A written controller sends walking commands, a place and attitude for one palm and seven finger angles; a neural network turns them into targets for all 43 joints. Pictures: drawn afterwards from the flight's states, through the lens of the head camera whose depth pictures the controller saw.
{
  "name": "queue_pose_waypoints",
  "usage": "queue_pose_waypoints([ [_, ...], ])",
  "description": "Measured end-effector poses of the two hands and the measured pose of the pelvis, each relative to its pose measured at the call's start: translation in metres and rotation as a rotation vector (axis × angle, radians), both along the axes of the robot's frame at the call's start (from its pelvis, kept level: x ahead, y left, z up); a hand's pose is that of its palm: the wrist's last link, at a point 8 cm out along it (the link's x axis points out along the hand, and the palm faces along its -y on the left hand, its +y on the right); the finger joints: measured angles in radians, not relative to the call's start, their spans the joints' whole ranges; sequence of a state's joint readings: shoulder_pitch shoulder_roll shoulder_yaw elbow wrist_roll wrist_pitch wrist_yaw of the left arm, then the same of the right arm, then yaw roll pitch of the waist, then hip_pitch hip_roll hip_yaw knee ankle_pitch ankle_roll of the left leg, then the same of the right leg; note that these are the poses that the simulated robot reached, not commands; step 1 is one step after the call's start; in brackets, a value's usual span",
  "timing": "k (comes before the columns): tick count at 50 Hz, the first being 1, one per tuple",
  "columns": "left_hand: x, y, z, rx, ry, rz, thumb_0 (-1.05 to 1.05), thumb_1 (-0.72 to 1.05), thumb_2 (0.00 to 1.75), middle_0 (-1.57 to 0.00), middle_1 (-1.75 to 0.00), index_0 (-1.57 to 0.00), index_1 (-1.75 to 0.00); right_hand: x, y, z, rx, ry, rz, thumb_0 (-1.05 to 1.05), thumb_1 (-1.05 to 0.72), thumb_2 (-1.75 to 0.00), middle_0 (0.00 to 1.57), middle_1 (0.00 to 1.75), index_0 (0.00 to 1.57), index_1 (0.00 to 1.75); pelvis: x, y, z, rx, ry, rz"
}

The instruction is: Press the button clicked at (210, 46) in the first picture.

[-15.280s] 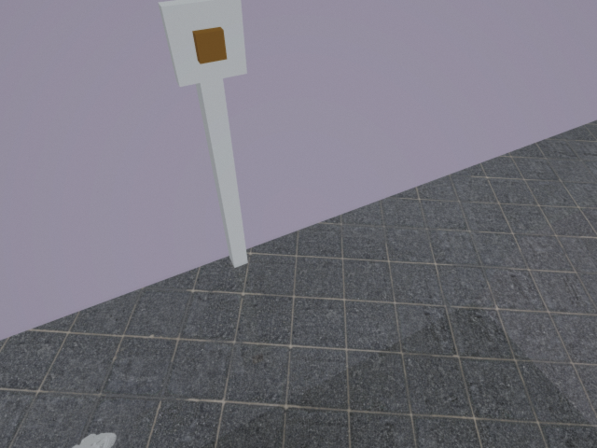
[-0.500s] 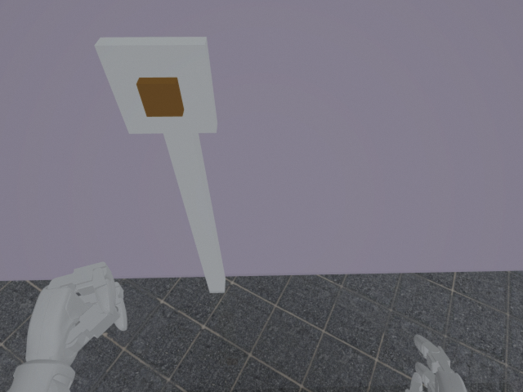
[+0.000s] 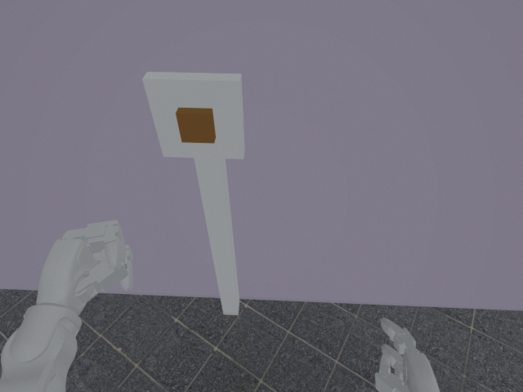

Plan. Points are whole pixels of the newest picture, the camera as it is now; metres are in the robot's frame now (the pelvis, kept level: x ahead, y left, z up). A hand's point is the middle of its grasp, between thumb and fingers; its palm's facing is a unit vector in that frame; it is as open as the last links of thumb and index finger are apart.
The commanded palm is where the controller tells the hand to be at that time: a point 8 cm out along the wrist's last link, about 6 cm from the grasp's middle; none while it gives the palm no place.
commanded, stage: raise the hand and make a fist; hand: left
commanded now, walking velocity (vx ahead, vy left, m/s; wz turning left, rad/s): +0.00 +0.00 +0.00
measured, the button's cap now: (197, 124) +0.54 +0.19 +0.15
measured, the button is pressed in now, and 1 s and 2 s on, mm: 0 0 0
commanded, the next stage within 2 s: aim a knuckle at the button in 0.46 s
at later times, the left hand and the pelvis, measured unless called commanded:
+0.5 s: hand (133, 268) +0.22 +0.19 +0.14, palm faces +0.11 -0.99 -0.05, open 3.1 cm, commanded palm +0.19 +0.24 +0.15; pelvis -0.01 -0.02 +0.01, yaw +0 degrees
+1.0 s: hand (165, 221) +0.31 +0.18 +0.13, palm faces +0.07 -1.00 +0.00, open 3.1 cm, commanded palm +0.28 +0.23 +0.14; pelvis -0.01 -0.02 +0.01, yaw -2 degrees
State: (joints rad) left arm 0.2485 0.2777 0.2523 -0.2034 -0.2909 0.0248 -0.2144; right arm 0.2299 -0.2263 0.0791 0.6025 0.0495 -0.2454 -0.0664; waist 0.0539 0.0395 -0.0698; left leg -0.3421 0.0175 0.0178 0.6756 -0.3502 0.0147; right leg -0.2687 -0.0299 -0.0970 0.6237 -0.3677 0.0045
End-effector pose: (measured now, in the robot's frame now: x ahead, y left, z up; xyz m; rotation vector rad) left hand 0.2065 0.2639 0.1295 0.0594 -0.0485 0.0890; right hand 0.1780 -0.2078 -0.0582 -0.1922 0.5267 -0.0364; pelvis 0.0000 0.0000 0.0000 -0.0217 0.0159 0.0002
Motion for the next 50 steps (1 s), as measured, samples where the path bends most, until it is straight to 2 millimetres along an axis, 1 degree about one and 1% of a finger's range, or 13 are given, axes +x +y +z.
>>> queue_pose_waypoints([
  [7,0.008,-0.001,0.016,-0.008,-0.012,-0.005,0.02,0.9,0.9,-1.3,-1.5,-1.31,-1.5,-0.011,-0.017,0.001,-0.01,0.013,-0.043,0.02,-0.91,-0.9,0.2,0.3,0.2,0.3,-0.001,-0.004,0.004,0.007,-0.018,-0.007],
  [11,0.007,-0.006,0.012,-0.026,0.015,0.0,0.02,0.9,0.9,-1.3,-1.5,-1.3,-1.5,-0.014,-0.026,0.003,-0.013,0.009,-0.062,0.02,-0.91,-0.9,0.2,0.3,0.2,0.3,-0.003,-0.007,0.006,0.01,-0.024,-0.011],
  [15,0.001,-0.014,0.008,-0.025,0.028,0.004,0.02,0.9,0.9,-1.3,-1.5,-1.3,-1.5,-0.017,-0.032,0.006,-0.019,0.0,-0.07,0.02,-0.91,-0.9,0.2,0.3,0.2,0.3,-0.006,-0.011,0.006,0.012,-0.031,-0.014],
  [25,-0.01,-0.023,0.014,-0.007,-0.01,0.019,0.02,0.9,0.9,-1.3,-1.5,-1.31,-1.5,-0.02,-0.036,0.005,-0.004,-0.014,-0.059,0.02,-0.91,-0.9,0.2,0.3,0.2,0.3,-0.012,-0.021,0.007,0.015,-0.049,-0.008],
  [32,-0.011,-0.024,0.01,-0.017,0.006,0.019,0.02,0.9,0.9,-1.3,-1.5,-1.31,-1.5,-0.023,-0.038,0.002,0.003,-0.014,-0.057,0.02,-0.91,-0.9,0.2,0.3,0.2,0.3,-0.015,-0.025,0.007,0.015,-0.05,-0.006],
  [36,0.001,-0.023,0.008,-0.026,0.0,0.027,0.02,0.9,0.9,-1.3,-1.5,-1.31,-1.5,-0.025,-0.041,-0.001,-0.009,0.002,-0.058,0.02,-0.91,-0.9,0.2,0.3,0.2,0.3,-0.018,-0.026,0.006,0.014,-0.052,0.0],
  [41,0.032,-0.026,0.007,-0.035,-0.001,0.004,0.02,0.9,0.9,-1.3,-1.5,-1.31,-1.5,-0.029,-0.045,-0.005,-0.023,0.029,-0.077,0.02,-0.91,-0.9,0.2,0.3,0.2,0.3,-0.02,-0.026,0.006,0.015,-0.043,-0.002],
  [45,0.056,-0.031,0.006,-0.044,0.007,-0.019,0.02,0.9,0.9,-1.3,-1.5,-1.31,-1.5,-0.035,-0.048,-0.006,-0.026,0.049,-0.102,0.02,-0.91,-0.9,0.2,0.3,0.2,0.3,-0.017,-0.024,0.006,0.019,-0.029,-0.013],
  [50,0.078,-0.031,0.001,-0.06,0.027,-0.015,0.02,0.9,0.9,-1.3,-1.5,-1.31,-1.5,-0.042,-0.052,-0.008,-0.029,0.083,-0.131,0.02,-0.91,-0.9,0.2,0.3,0.2,0.3,-0.012,-0.02,0.007,0.021,-0.015,-0.027],
])
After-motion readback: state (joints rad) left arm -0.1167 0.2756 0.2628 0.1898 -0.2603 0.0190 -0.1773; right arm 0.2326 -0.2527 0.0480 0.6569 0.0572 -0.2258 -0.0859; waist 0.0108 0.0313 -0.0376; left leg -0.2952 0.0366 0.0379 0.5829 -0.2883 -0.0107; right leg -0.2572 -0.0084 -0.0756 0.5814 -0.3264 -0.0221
